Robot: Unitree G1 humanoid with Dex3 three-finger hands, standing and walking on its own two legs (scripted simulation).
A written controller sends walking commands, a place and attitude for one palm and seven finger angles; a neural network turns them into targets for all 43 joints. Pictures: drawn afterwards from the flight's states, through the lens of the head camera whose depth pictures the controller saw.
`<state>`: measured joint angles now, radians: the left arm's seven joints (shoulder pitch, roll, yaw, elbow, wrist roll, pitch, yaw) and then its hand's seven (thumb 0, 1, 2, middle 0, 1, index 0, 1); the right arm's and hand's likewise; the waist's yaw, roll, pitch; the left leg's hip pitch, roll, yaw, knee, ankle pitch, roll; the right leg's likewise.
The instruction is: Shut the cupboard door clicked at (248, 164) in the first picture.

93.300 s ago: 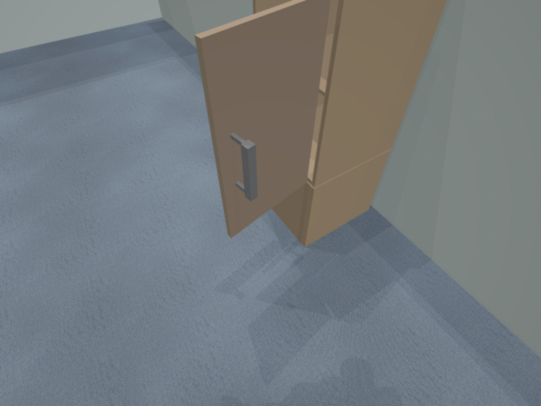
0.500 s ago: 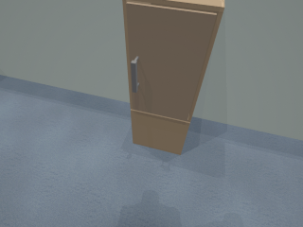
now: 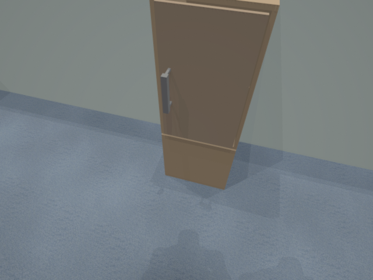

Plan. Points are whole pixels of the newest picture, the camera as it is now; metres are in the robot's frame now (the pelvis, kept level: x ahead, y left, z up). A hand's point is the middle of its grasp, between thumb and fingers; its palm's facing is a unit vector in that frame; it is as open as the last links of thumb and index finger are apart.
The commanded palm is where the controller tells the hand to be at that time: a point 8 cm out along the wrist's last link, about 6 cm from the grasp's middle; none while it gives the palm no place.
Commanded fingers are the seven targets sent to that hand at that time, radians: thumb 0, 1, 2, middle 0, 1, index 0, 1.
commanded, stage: look to check the result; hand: left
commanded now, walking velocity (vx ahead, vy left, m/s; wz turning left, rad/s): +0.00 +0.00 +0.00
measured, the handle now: (167, 91) +0.78 +0.12 -0.06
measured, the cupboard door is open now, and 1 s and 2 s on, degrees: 0 0 0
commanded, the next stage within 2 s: stand and wait in 0.02 s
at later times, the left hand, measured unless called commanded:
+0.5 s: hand out of the picture +0.03 +0.19 -0.17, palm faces +0.01 -0.97 -0.23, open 7.4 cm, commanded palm none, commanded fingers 0.00 0.90 0.90 -0.20 -0.30 -0.20 -0.30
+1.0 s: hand out of the picture +0.03 +0.16 -0.17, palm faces +0.02 -0.98 -0.20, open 7.4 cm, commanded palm none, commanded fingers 0.00 0.90 0.90 -0.20 -0.30 -0.20 -0.30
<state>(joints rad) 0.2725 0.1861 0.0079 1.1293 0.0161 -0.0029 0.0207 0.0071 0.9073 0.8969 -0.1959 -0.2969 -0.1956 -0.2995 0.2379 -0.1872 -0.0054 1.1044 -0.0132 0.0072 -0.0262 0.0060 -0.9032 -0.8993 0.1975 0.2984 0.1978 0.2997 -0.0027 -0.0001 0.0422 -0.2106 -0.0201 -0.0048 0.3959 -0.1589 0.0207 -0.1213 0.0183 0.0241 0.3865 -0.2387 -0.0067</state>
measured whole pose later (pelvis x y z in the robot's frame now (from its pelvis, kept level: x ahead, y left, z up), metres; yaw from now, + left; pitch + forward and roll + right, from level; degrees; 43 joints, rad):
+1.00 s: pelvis +0.03 -0.02 +0.00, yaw +0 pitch -1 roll +0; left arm 0.28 0.17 0.00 1.14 0.01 -0.01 0.03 0.01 0.91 0.90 -0.20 -0.30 -0.20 -0.30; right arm 0.23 -0.18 0.01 1.12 -0.01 0.00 -0.03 0.01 -0.90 -0.90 0.20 0.30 0.20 0.30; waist 0.00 0.00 0.04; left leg -0.15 -0.01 -0.01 0.37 -0.20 0.00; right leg -0.06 0.03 0.02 0.34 -0.27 -0.03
